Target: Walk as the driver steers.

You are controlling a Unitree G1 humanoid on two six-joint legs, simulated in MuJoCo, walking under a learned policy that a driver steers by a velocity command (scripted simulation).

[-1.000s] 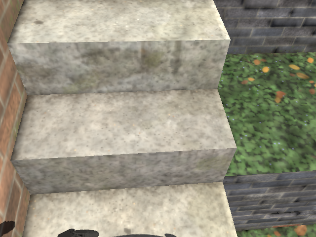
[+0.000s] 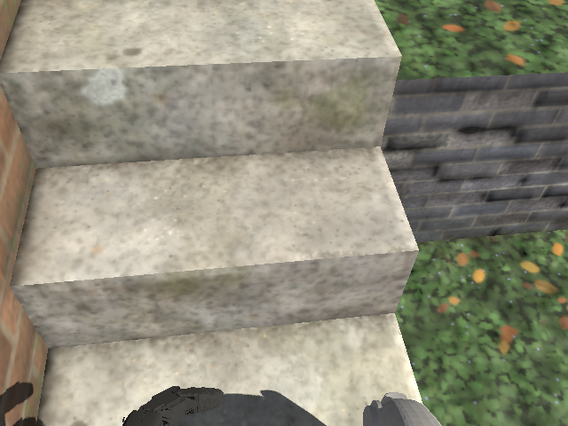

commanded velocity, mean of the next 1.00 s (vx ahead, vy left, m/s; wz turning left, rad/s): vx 0.50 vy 0.00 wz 0.00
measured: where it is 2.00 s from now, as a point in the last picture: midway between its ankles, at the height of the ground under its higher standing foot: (211, 24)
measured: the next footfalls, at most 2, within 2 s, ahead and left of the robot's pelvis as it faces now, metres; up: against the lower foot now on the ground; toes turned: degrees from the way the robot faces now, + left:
left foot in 0.50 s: +0.40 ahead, +0.16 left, +0.39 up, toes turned +2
right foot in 1.02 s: +0.71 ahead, -0.07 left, +0.59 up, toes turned -6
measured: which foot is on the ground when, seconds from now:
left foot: down 0.00-0.04, up 0.06-0.48, down 0.50-1.00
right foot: down 0.00-0.52, up 0.54-1.00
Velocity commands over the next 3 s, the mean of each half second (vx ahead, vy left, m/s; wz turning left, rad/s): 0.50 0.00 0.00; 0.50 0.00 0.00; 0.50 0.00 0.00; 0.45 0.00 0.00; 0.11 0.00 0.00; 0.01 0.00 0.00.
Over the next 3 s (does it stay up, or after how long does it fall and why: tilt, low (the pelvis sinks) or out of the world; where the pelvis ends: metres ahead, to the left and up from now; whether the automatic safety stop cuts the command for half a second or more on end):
stays up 1.09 0.16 0.95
